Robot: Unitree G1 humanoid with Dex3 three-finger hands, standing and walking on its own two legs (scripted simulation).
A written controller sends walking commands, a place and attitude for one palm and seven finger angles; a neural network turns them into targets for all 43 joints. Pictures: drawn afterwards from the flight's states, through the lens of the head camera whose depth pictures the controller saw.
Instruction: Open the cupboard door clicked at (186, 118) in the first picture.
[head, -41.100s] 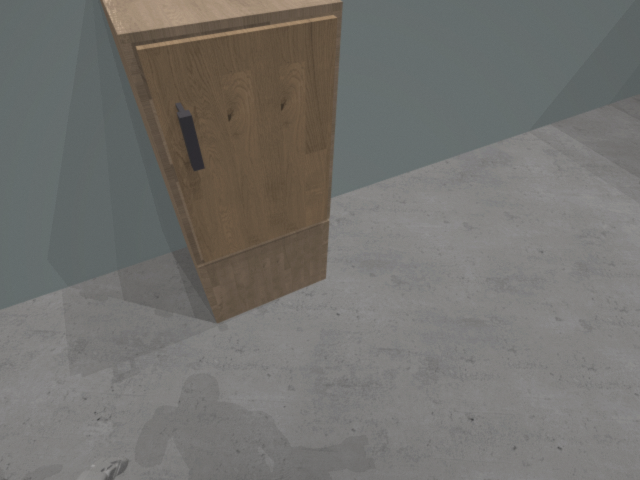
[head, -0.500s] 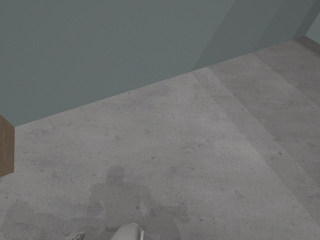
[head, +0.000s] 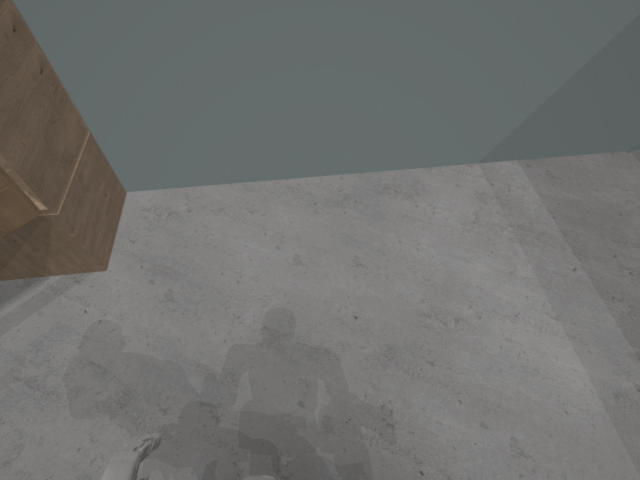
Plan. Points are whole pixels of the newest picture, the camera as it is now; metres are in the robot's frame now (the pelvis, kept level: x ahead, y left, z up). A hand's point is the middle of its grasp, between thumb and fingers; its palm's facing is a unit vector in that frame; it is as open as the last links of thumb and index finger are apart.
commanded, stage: turn to face it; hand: left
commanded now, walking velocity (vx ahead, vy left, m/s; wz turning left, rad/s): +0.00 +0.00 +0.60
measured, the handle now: out of the picture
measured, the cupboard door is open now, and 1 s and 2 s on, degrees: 42 42 42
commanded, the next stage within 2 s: take the last steps up to it in 1.30 s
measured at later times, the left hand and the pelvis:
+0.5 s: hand out of the picture -0.02 +0.23 -0.18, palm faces +0.35 -0.91 -0.23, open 7.4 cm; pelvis +0.00 +0.01 +0.00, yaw +19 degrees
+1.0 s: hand out of the picture -0.01 +0.17 -0.14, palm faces +0.57 -0.79 -0.24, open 7.4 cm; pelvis +0.03 -0.03 +0.01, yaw +37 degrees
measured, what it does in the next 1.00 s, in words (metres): steps on the spot, turning left: left foot, then right foot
